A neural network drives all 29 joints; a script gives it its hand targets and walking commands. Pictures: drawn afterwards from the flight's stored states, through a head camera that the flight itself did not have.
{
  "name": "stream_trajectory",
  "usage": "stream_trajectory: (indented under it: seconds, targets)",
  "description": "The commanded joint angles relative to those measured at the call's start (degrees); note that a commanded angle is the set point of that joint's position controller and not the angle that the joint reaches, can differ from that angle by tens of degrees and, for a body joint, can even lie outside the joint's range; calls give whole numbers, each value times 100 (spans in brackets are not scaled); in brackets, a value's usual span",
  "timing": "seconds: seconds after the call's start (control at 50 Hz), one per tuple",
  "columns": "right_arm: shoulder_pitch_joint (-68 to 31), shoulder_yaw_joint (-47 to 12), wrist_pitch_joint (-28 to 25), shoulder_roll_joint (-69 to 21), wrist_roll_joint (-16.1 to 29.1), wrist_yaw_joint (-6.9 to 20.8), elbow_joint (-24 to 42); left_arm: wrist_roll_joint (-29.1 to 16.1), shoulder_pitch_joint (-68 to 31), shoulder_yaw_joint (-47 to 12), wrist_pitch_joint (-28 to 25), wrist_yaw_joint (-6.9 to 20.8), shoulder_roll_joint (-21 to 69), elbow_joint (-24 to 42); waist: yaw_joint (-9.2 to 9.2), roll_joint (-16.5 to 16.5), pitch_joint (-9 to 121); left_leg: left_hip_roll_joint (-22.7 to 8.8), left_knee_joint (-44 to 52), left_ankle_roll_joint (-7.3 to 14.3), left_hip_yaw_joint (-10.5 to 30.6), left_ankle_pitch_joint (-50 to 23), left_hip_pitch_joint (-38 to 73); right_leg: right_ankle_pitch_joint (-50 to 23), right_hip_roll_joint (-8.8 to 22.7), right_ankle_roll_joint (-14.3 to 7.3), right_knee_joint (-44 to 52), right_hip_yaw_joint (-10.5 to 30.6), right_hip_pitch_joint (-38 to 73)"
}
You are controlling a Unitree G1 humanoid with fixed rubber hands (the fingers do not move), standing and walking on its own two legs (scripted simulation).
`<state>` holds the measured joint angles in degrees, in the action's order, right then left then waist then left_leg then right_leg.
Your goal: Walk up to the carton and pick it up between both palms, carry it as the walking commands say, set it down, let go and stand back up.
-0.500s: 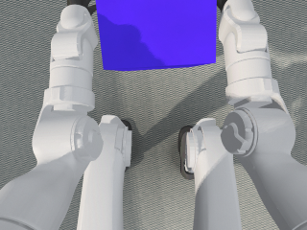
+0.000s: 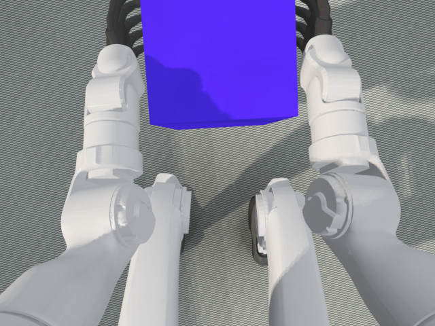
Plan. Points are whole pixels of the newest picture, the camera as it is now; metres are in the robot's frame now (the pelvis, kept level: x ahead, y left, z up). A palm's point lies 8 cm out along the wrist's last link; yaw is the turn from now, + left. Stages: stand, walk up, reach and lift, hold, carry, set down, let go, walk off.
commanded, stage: reach and lift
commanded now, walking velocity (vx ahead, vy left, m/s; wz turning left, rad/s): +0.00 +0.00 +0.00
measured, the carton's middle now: (218, 65) +0.52 +0.02 -0.17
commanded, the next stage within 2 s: none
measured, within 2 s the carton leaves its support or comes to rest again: neither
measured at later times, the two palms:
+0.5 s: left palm (101, 43) +0.49 +0.17 -0.02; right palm (336, 31) +0.52 -0.12 -0.02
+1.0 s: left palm (70, 33) +0.47 +0.16 +0.05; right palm (372, 18) +0.50 -0.12 +0.05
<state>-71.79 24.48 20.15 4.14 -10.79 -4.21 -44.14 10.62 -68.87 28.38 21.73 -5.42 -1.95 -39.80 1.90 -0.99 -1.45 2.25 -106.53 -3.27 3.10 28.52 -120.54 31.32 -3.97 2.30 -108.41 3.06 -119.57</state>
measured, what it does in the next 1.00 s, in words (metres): rises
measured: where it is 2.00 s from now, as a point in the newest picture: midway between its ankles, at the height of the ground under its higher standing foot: (218, 237)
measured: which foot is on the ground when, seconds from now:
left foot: down 0.00-1.00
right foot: down 0.00-1.00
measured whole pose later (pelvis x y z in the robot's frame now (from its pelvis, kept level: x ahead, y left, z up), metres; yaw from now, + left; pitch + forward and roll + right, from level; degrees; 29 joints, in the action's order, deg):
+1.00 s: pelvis +0.02 +0.00 +0.10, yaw +0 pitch +38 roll +0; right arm -57.0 25.3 20.6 -1.3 -13.4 -2.8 -41.1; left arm 14.0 -54.0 29.1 22.8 -4.1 3.9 -35.5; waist 1.6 -1.0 7.1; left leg 2.0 -87.2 -2.5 3.2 26.0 -98.9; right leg 28.5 -3.2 1.9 -88.8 3.5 -97.8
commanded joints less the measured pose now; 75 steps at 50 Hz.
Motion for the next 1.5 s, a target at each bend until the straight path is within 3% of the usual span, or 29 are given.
stream_trajectory:
  seconds: [0.0,0.68,1.48]
  targets:
    - [-3578,-2613,8,-6125,783,1369,-89,-879,-4246,-2963,-127,1515,5884,146,131,-123,6838,705,857,87,-844,-1467,3853,-1408,-618,-63,1170,-648,3324]
    - [-2588,-2783,59,-6724,651,1433,-9,-696,-3158,-3190,-7,1489,6601,216,55,-33,6755,800,2183,66,-707,-1612,5086,-1487,-707,-50,2450,-585,4326]
    - [-998,-3085,-172,-7209,508,1388,84,-522,-1477,-3473,-207,1463,7019,296,34,-20,5701,763,3987,135,-394,-1831,6897,-1713,-650,-100,4264,-262,6179]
